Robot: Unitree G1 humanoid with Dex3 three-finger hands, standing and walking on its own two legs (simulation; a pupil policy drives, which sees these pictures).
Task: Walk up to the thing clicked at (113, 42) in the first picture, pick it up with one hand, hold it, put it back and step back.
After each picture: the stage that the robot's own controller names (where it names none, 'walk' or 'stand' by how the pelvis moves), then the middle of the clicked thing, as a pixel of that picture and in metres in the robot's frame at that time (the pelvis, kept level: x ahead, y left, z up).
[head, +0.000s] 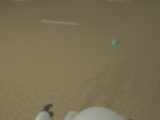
stand; (114, 41) +1.79 -0.58 -0.72
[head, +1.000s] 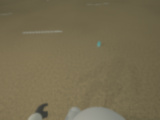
walk; (99, 44) +1.73 -0.10 -0.70
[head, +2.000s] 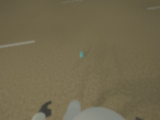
walk; (81, 54) +1.20 +0.24 -0.71
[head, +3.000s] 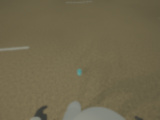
walk; (79, 72) +0.76 +0.20 -0.71
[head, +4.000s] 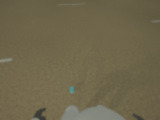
walk; (71, 89) +0.45 +0.22 -0.70
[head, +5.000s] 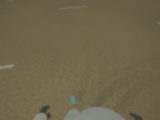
stand; (73, 99) +0.33 +0.21 -0.72
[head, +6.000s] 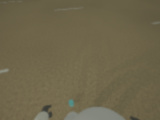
stand; (71, 103) +0.29 +0.22 -0.72
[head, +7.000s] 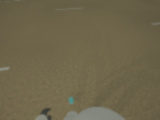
stand; (71, 100) +0.33 +0.22 -0.73
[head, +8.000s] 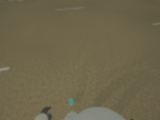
stand; (71, 101) +0.31 +0.22 -0.73
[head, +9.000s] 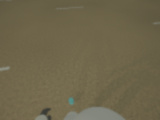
go down; (71, 101) +0.31 +0.22 -0.73
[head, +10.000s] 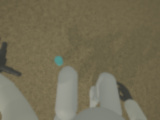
go down; (59, 61) +0.39 +0.27 -0.32
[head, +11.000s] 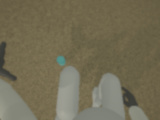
approach; (61, 60) +0.38 +0.28 -0.30
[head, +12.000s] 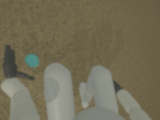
close in; (32, 61) +0.34 +0.31 -0.22
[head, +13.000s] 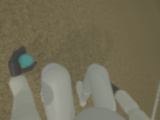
close; (26, 62) +0.35 +0.31 -0.21
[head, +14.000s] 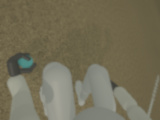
lift; (26, 62) +0.33 +0.31 -0.21
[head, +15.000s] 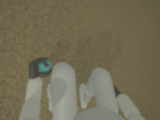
lift; (44, 66) +0.30 +0.27 -0.17
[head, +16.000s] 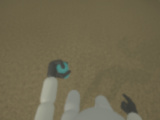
lift; (63, 70) +0.33 +0.19 +0.02
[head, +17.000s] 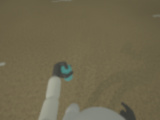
hold; (67, 72) +0.33 +0.17 +0.01
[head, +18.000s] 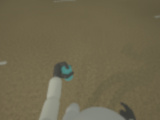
hold; (67, 73) +0.33 +0.18 +0.00
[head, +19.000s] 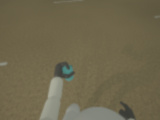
crouch; (68, 73) +0.33 +0.17 +0.00
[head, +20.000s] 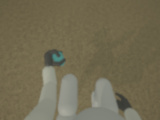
crouch; (59, 59) +0.40 +0.24 -0.09
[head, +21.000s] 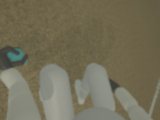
lower; (18, 57) +0.37 +0.34 -0.22
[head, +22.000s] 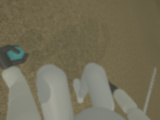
lower; (17, 56) +0.38 +0.33 -0.22
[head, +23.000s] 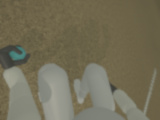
lower; (19, 56) +0.37 +0.33 -0.22
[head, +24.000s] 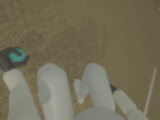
lower; (19, 57) +0.37 +0.33 -0.22
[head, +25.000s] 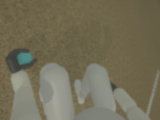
open; (25, 59) +0.35 +0.32 -0.22
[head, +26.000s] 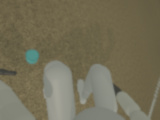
rise; (32, 57) +0.36 +0.30 -0.22
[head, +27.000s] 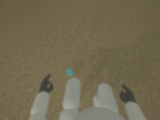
walk; (69, 72) +0.40 +0.24 -0.47
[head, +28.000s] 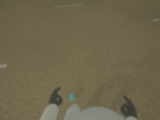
stand; (71, 97) +0.36 +0.21 -0.66
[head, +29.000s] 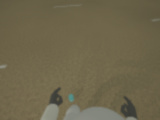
stand; (71, 97) +0.35 +0.21 -0.67
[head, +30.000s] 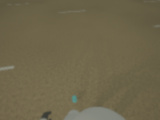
stand; (74, 99) +0.37 +0.19 -0.72
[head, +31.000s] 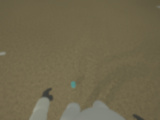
walk; (73, 84) +0.40 +0.17 -0.69
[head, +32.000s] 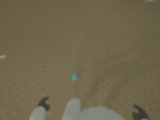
walk; (74, 77) +0.53 +0.21 -0.69
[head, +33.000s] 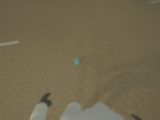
walk; (76, 61) +0.84 +0.25 -0.69
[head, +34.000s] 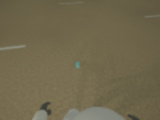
stand; (77, 64) +0.94 +0.23 -0.72
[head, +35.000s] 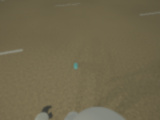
stand; (75, 65) +0.94 +0.26 -0.73
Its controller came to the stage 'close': yes
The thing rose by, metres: 0.71
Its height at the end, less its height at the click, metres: +0.00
